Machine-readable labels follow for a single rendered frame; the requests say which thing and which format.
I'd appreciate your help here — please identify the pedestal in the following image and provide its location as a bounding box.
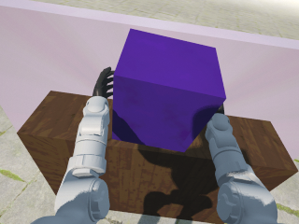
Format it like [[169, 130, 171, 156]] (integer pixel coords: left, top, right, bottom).
[[17, 91, 299, 224]]

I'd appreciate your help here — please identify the robot left hand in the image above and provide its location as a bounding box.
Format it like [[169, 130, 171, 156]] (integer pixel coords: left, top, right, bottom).
[[92, 67, 115, 99]]

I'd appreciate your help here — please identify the robot right hand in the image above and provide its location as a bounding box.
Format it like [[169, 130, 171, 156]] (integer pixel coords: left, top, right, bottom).
[[215, 104, 225, 115]]

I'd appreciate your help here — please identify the left robot forearm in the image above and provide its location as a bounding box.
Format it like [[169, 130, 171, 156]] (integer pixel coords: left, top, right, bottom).
[[54, 96, 110, 214]]

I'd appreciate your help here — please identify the right robot forearm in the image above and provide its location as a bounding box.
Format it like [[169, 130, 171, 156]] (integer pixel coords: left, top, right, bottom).
[[205, 113, 278, 218]]

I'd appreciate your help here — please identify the robot right upper arm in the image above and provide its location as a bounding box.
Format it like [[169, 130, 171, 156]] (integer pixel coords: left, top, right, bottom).
[[216, 181, 285, 224]]

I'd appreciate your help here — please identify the carton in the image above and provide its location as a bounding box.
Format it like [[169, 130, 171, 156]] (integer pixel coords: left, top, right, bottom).
[[112, 28, 227, 152]]

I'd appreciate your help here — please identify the robot left upper arm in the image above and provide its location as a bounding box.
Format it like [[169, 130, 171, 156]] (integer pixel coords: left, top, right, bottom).
[[30, 177, 110, 224]]

